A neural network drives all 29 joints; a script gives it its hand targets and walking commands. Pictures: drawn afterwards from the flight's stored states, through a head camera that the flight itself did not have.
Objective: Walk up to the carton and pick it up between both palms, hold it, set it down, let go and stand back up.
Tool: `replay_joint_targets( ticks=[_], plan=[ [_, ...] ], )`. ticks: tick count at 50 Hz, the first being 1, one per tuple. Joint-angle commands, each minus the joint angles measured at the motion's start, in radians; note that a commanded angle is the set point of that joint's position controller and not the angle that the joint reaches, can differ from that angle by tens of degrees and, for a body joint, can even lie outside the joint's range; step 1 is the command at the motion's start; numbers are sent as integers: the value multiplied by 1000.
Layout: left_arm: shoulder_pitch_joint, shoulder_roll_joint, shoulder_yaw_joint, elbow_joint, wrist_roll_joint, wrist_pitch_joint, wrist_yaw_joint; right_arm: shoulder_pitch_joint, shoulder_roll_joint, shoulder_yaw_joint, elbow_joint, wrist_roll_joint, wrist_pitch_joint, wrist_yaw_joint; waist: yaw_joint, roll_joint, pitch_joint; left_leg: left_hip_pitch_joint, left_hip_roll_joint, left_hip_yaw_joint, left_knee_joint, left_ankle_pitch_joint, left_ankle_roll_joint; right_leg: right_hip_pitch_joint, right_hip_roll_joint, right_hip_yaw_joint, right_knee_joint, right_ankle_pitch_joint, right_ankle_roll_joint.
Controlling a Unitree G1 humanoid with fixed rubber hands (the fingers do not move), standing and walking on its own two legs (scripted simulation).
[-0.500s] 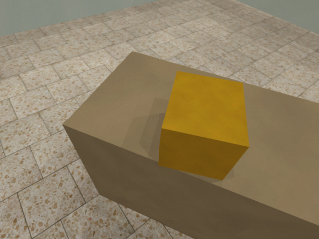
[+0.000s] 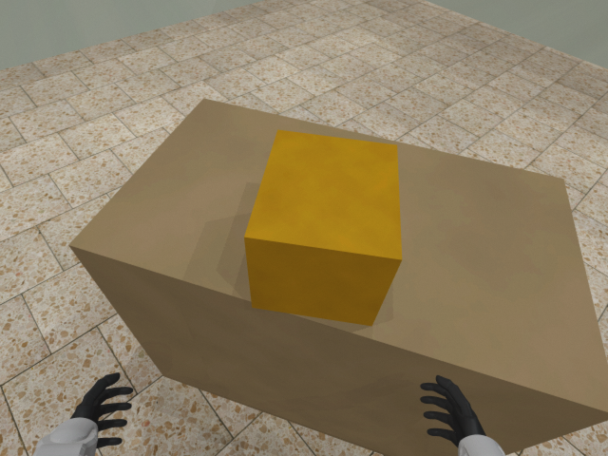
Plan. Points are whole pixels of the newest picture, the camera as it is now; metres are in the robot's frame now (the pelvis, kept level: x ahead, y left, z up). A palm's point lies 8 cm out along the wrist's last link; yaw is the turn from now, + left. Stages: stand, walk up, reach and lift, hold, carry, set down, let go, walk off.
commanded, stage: reach and lift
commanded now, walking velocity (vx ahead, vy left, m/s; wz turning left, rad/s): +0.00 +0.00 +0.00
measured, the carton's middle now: (324, 226) +0.46 -0.01 +0.02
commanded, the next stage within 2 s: none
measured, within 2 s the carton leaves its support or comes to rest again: neither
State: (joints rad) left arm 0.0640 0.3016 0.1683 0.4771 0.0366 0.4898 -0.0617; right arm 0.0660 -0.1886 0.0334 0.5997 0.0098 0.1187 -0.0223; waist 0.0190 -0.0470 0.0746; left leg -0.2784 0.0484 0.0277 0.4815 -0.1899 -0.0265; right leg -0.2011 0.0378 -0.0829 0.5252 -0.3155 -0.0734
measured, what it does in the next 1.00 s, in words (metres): stands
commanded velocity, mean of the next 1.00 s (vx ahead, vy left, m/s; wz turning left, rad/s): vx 0.00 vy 0.00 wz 0.00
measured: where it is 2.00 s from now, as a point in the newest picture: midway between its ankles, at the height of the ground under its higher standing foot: outside the picture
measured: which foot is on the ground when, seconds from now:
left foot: down 0.00-1.00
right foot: down 0.00-1.00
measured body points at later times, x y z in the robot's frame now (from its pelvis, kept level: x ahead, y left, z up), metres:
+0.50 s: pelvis +0.01 +0.04 +0.01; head +0.01 +0.05 +0.46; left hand +0.19 +0.26 -0.05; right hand +0.19 -0.19 -0.04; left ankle +0.04 +0.15 -0.73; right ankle -0.02 -0.06 -0.73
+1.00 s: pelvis +0.01 +0.03 +0.02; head +0.01 +0.04 +0.47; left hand +0.20 +0.24 +0.00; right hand +0.19 -0.19 +0.00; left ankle +0.04 +0.15 -0.73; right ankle -0.02 -0.06 -0.73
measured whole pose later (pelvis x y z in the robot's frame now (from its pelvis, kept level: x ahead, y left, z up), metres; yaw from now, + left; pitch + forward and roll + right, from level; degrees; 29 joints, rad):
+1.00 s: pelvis +0.01 +0.03 +0.02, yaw -3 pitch -3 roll +0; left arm 0.35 0.23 -0.03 0.07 -0.11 0.15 0.02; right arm 0.38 -0.12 -0.04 0.11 0.10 0.03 -0.02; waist 0.04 -0.03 0.02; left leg -0.10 0.03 0.08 0.27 -0.12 -0.01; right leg -0.02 0.03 -0.03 0.27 -0.20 -0.04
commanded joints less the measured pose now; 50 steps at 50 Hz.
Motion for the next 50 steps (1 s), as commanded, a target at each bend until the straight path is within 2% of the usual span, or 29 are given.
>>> replay_joint_targets(
  ticks=[1, 5, 10, 17, 20, 25, 30, 44, 50],
  plan=[
    [-55, 111, -20, -125, -52, -32, -2, -47, -80, -28, -112, 7, -24, -33, -28, 16, -148, 195, -42, 63, -37, 52, 23, -33, -103, 80, -166, 278, 117],
    [78, 98, -8, -114, -45, -54, -4, 26, -95, -12, -134, 16, -37, -44, -5, -24, -110, 264, -60, 64, -96, 170, 21, 36, -66, 48, -203, 376, 123],
    [98, 59, -36, -191, -51, -116, 16, 55, -99, -31, -188, 22, -68, -9, 11, 18, -92, 336, -55, 56, -132, 254, 0, -3, -32, 24, -257, 308, 97],
    [117, 4, -115, -318, -84, -176, 65, 115, -94, -90, -245, 32, -97, 48, 6, 96, -91, 400, -26, 24, -153, 229, -19, -89, -23, 24, -307, 155, 49],
    [145, -14, -134, -340, -84, -180, 78, 134, -102, -112, -254, 35, -95, 62, 10, 100, -74, 400, -20, 14, -171, 212, -19, -87, -20, 28, -320, 128, 39],
    [189, -32, -146, -369, -81, -190, 90, 155, -110, -131, -299, 41, -86, 72, 21, 69, -56, 393, -19, 9, -188, 217, -15, -69, -14, 39, -334, 130, 36],
    [218, -36, -154, -414, -89, -226, 93, 192, -95, -131, -370, 54, -90, 67, 25, 46, -62, 392, -24, 12, -186, 231, -8, -67, -16, 54, -342, 151, 38],
    [245, -3, -164, -507, -133, -348, 85, 274, -14, -103, -567, 92, -107, 6, 21, 39, -38, 354, -35, 22, -202, 143, 18, -84, -47, 96, -369, 90, 42],
    [252, 5, -166, -534, -153, -387, 79, 297, 2, -92, -630, 102, -111, -17, 22, 36, -44, 368, -33, 19, -201, 159, 21, -91, -51, 101, -367, 109, 45]
  ],
)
